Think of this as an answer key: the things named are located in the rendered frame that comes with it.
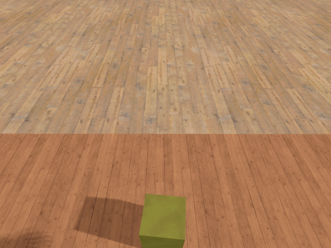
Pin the carton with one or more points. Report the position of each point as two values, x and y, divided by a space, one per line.
163 221

